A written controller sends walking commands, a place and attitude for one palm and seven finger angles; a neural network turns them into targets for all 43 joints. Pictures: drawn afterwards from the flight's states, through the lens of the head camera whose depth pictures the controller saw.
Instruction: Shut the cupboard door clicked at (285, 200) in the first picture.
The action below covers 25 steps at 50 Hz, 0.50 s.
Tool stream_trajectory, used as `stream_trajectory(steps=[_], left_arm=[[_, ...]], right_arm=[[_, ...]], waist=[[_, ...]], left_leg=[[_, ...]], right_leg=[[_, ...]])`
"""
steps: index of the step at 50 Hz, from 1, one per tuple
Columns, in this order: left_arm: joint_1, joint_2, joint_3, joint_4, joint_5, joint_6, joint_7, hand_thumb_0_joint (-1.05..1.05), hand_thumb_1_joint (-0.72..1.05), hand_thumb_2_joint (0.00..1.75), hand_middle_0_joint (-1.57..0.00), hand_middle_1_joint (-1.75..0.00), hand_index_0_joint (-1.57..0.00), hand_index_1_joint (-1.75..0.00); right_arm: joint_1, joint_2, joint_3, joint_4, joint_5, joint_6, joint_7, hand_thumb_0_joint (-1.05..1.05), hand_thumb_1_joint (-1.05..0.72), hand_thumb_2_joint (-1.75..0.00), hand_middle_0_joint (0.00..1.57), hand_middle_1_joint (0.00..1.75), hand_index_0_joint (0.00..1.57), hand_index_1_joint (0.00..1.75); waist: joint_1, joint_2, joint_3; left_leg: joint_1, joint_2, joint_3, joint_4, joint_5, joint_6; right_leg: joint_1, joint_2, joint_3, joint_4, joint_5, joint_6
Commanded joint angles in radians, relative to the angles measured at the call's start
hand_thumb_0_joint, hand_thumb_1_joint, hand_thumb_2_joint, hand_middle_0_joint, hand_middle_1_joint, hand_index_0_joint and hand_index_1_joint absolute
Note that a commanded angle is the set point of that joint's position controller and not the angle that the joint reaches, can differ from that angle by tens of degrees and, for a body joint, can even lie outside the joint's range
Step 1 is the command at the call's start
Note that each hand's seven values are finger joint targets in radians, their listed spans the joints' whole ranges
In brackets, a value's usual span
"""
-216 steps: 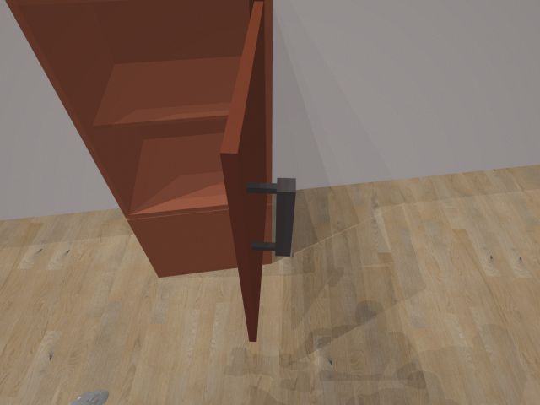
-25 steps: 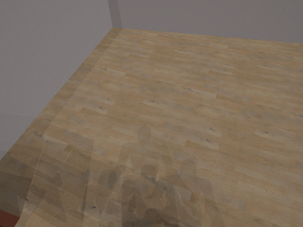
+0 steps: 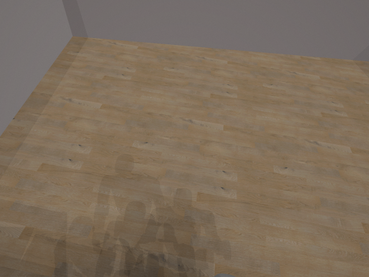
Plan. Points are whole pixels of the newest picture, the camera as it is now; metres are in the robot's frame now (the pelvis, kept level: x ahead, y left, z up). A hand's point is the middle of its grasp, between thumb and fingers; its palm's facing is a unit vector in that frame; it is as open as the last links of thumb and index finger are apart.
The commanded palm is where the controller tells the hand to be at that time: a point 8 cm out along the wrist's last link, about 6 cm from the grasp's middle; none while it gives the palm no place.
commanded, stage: walk around to get in front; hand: left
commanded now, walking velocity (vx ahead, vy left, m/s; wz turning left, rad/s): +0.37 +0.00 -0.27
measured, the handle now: out of the picture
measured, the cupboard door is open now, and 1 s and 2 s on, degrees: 79 79 79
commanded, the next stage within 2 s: walk to a spot facing it in 1.82 s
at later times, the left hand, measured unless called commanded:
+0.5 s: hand (154, 206) +0.33 +0.10 -0.17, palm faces -0.04 -0.98 -0.19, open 7.2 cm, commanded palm none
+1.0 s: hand (146, 181) +0.42 +0.15 -0.18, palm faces -0.06 -0.99 -0.12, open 7.4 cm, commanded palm none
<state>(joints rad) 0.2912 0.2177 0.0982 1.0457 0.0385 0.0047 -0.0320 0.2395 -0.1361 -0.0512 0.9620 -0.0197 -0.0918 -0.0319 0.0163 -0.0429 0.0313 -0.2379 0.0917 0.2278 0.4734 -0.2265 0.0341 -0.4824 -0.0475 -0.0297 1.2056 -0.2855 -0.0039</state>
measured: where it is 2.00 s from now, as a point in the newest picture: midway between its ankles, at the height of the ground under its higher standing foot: (202, 169)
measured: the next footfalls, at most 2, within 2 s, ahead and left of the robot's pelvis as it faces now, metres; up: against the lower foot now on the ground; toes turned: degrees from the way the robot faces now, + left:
right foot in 0.36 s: +0.28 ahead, -0.15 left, +0.00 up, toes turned -15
left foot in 0.82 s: +0.52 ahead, +0.07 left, +0.00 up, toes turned +6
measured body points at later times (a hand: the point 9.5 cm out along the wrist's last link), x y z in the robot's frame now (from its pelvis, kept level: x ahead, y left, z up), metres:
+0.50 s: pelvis +0.21 -0.06 -0.01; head +0.23 -0.07 +0.44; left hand +0.33 +0.15 -0.15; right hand +0.11 -0.26 -0.17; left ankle +0.16 +0.08 -0.65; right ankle +0.25 -0.14 -0.74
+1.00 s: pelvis +0.44 -0.02 +0.00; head +0.45 -0.01 +0.45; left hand +0.43 +0.20 -0.17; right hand +0.48 -0.27 -0.14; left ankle +0.48 +0.06 -0.74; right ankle +0.37 -0.15 -0.65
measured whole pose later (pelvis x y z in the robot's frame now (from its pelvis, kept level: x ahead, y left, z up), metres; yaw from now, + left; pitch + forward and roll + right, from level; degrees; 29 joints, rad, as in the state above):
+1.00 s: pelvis +0.44 -0.02 +0.00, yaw -8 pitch -1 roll -1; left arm 0.35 0.16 0.07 1.14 0.04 -0.01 -0.02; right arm 0.21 -0.14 -0.06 1.01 -0.02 -0.09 -0.03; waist 0.02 -0.03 0.04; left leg -0.24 0.09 0.23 0.50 -0.24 0.04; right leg -0.44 -0.09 -0.07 1.18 -0.33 0.00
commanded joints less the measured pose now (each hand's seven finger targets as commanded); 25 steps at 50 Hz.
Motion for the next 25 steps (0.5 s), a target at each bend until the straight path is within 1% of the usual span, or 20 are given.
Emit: stream_trajectory(steps=[1,2,3,6,8,9,11,12,13,14,15,16,17,18,19,20,21,22,23,25], left_arm=[[-0.004,-0.025,-0.002,-0.072,0.004,0.0,-0.004,0.0,0.9,0.9,-0.2,-0.3,-0.2,-0.3],[-0.018,-0.025,-0.003,-0.078,0.002,0.003,-0.006,0.0,0.9,0.9,-0.2,-0.3,-0.2,-0.3],[-0.054,-0.023,-0.007,-0.09,0.003,0.003,-0.008,0.0,0.9,0.9,-0.2,-0.3,-0.2,-0.3],[-0.151,-0.024,-0.02,-0.112,0.003,-0.001,-0.011,0.0,0.9,0.9,-0.2,-0.3,-0.2,-0.3],[-0.211,-0.028,-0.027,-0.123,-0.001,-0.004,-0.01,0.0,0.9,0.9,-0.2,-0.3,-0.2,-0.3],[-0.248,-0.027,-0.029,-0.129,-0.002,-0.007,-0.009,0.0,0.9,0.9,-0.2,-0.3,-0.2,-0.3],[-0.272,-0.031,-0.029,-0.133,-0.005,-0.014,-0.008,0.0,0.9,0.9,-0.2,-0.3,-0.2,-0.3],[-0.282,-0.028,-0.028,-0.134,-0.005,-0.018,-0.007,0.0,0.9,0.9,-0.2,-0.3,-0.2,-0.3],[-0.27,-0.023,-0.027,-0.129,-0.005,-0.022,-0.006,0.0,0.9,0.9,-0.2,-0.3,-0.2,-0.3],[-0.22,-0.01,-0.023,-0.115,-0.005,-0.029,-0.003,0.0,0.9,0.9,-0.2,-0.3,-0.2,-0.3],[-0.122,0.0,-0.018,-0.078,-0.003,-0.037,-0.001,0.0,0.9,0.9,-0.2,-0.3,-0.2,-0.3],[0.022,0.036,-0.007,-0.026,0.001,-0.05,0.005,0.0,0.9,0.9,-0.2,-0.3,-0.2,-0.3],[0.172,0.128,0.018,0.016,0.003,-0.064,0.018,0.0,0.9,0.9,-0.2,-0.3,-0.2,-0.3],[0.273,0.235,0.039,0.04,-0.013,-0.066,0.03,0.0,0.9,0.9,-0.2,-0.3,-0.2,-0.3],[0.224,0.236,0.042,0.033,-0.03,-0.061,0.037,0.0,0.9,0.9,-0.2,-0.3,-0.2,-0.3],[0.127,0.189,0.029,0.004,-0.027,-0.059,0.038,0.0,0.9,0.9,-0.2,-0.3,-0.2,-0.3],[0.062,0.119,0.01,-0.007,-0.026,-0.063,0.041,0.0,0.9,0.9,-0.2,-0.3,-0.2,-0.3],[0.02,0.068,-0.007,-0.013,-0.022,-0.069,0.044,0.0,0.9,0.9,-0.2,-0.3,-0.2,-0.3],[0.004,0.038,-0.016,-0.01,-0.018,-0.075,0.046,0.0,0.9,0.9,-0.2,-0.3,-0.2,-0.3],[0.007,0.0,-0.011,-0.015,-0.007,-0.086,0.05,0.0,0.9,0.9,-0.2,-0.3,-0.2,-0.3]], right_arm=[[0.154,-0.116,-0.017,0.037,-0.007,-0.011,-0.001,0.0,-0.9,-0.9,0.2,0.3,0.2,0.3],[0.157,-0.12,-0.017,0.046,-0.006,-0.011,0.0,0.0,-0.9,-0.9,0.2,0.3,0.2,0.3],[0.178,-0.125,-0.016,0.055,-0.005,-0.01,0.002,0.0,-0.9,-0.9,0.2,0.3,0.2,0.3],[0.222,-0.128,-0.013,0.088,-0.007,-0.007,0.005,0.0,-0.9,-0.9,0.2,0.3,0.2,0.3],[0.246,-0.136,-0.014,0.11,-0.01,-0.002,0.008,0.0,-0.9,-0.9,0.2,0.3,0.2,0.3],[0.273,-0.13,-0.013,0.121,-0.013,0.002,0.01,0.0,-0.9,-0.9,0.2,0.3,0.2,0.3],[0.276,-0.138,-0.011,0.134,-0.017,0.007,0.011,0.0,-0.9,-0.9,0.2,0.3,0.2,0.3],[0.285,-0.138,-0.011,0.141,-0.019,0.009,0.011,0.0,-0.9,-0.9,0.2,0.3,0.2,0.3],[0.283,-0.145,-0.011,0.147,-0.02,0.012,0.011,0.0,-0.9,-0.9,0.2,0.3,0.2,0.3],[0.277,-0.151,-0.013,0.151,-0.018,0.014,0.011,0.0,-0.9,-0.9,0.2,0.3,0.2,0.3],[0.268,-0.156,-0.013,0.153,-0.014,0.017,0.01,0.0,-0.9,-0.9,0.2,0.3,0.2,0.3],[0.263,-0.151,-0.012,0.154,-0.007,0.017,0.014,0.0,-0.9,-0.9,0.2,0.3,0.2,0.3],[0.265,-0.116,-0.007,0.139,0.006,0.013,0.026,0.0,-0.9,-0.9,0.2,0.3,0.2,0.3],[0.254,-0.06,0.006,0.095,0.014,0.009,0.024,0.0,-0.9,-0.9,0.2,0.3,0.2,0.3],[0.179,-0.099,-0.008,0.081,0.017,0.017,0.022,0.0,-0.9,-0.9,0.2,0.3,0.2,0.3],[0.142,-0.078,-0.015,0.081,0.011,0.018,0.02,0.0,-0.9,-0.9,0.2,0.3,0.2,0.3],[0.115,-0.073,-0.013,0.084,0.002,0.022,0.02,0.0,-0.9,-0.9,0.2,0.3,0.2,0.3],[0.135,-0.05,-0.012,0.095,-0.004,0.033,0.02,0.0,-0.9,-0.9,0.2,0.3,0.2,0.3],[0.168,-0.028,-0.01,0.111,-0.008,0.045,0.021,0.0,-0.9,-0.9,0.2,0.3,0.2,0.3],[0.221,-0.003,-0.014,0.118,-0.015,0.059,0.026,0.0,-0.9,-0.9,0.2,0.3,0.2,0.3]], waist=[[-0.016,0.135,0.022],[-0.014,0.143,0.03],[-0.025,0.14,0.042],[-0.044,0.149,0.07],[-0.06,0.164,0.09],[-0.078,0.164,0.104],[-0.073,0.168,0.107],[-0.076,0.162,0.11],[-0.066,0.171,0.102],[-0.036,0.144,0.061],[0.008,0.133,0.005],[0.07,0.097,-0.077],[0.134,-0.046,-0.194],[0.133,-0.219,-0.267],[0.125,-0.132,-0.221],[0.09,-0.082,-0.126],[0.06,-0.034,-0.038],[0.021,-0.008,0.002],[-0.009,-0.015,0.015],[-0.044,-0.044,0.002]], left_leg=[[0.096,0.24,-0.176,-0.308,0.06,0.036],[0.131,0.243,-0.16,-0.313,0.076,0.047],[0.142,0.243,-0.146,-0.314,0.087,0.058],[0.192,0.242,-0.102,-0.308,0.163,0.069],[0.204,0.248,-0.066,-0.298,0.2,0.073],[0.192,0.25,-0.068,-0.295,0.21,0.072],[0.204,0.262,-0.05,-0.275,0.238,0.072],[0.205,0.263,-0.047,-0.26,0.259,0.07],[0.206,0.267,-0.039,-0.228,0.309,0.067],[0.226,0.264,-0.023,-0.147,0.432,0.06],[0.22,0.234,0.013,-0.027,0.55,0.04],[0.137,0.191,0.046,0.157,0.561,0.006],[-0.096,0.136,0.077,0.423,0.32,-0.033],[-0.369,-0.011,0.013,0.73,-0.338,-0.073],[-0.411,0.026,-0.12,0.86,-0.318,-0.046],[-0.446,0.063,-0.173,0.899,-0.216,-0.042],[-0.426,0.099,-0.191,0.855,-0.137,-0.042],[-0.371,0.114,-0.19,0.797,-0.096,-0.046],[-0.332,0.112,-0.179,0.752,-0.07,-0.053],[-0.298,0.11,-0.163,0.664,-0.046,-0.066]], right_leg=[[-0.159,-0.065,0.025,-0.038,0.108,0.022],[-0.194,-0.069,0.019,-0.072,0.119,0.027],[-0.204,-0.076,0.008,-0.117,0.124,0.03],[-0.209,-0.082,-0.035,-0.281,0.144,0.032],[-0.175,-0.076,-0.063,-0.398,0.133,0.023],[-0.148,-0.066,-0.075,-0.432,0.124,0.016],[-0.111,-0.052,-0.082,-0.498,0.116,0.001],[-0.078,-0.038,-0.094,-0.527,0.097,-0.008],[-0.031,-0.025,-0.104,-0.556,0.078,-0.017],[0.049,0.002,-0.125,-0.603,0.053,-0.032],[0.185,0.044,-0.162,-0.653,0.08,-0.044],[0.408,0.054,-0.157,-0.698,0.122,-0.062],[0.68,-0.136,0.062,-0.733,0.051,-0.128],[0.844,-0.389,0.494,-0.846,0.145,-0.238],[0.732,-0.42,0.52,-0.924,0.084,-0.257],[0.6,-0.39,0.45,-0.952,-0.001,-0.23],[0.454,-0.344,0.348,-0.972,0.011,-0.198],[0.34,-0.301,0.254,-0.997,0.031,-0.174],[0.276,-0.264,0.182,-1.016,0.062,-0.157],[0.23,-0.231,0.103,-1.026,0.08,-0.155]])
